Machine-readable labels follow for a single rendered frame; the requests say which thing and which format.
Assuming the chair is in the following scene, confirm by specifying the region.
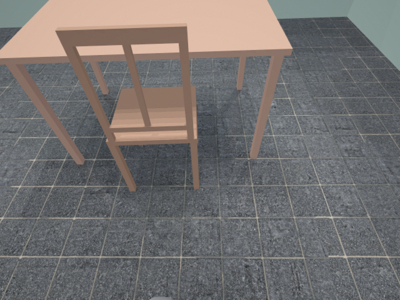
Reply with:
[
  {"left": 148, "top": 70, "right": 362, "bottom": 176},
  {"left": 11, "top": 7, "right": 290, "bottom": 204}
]
[{"left": 55, "top": 23, "right": 199, "bottom": 191}]

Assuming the table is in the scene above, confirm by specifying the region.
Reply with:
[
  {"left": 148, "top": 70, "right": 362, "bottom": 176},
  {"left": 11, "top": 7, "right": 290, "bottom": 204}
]
[{"left": 0, "top": 0, "right": 293, "bottom": 164}]

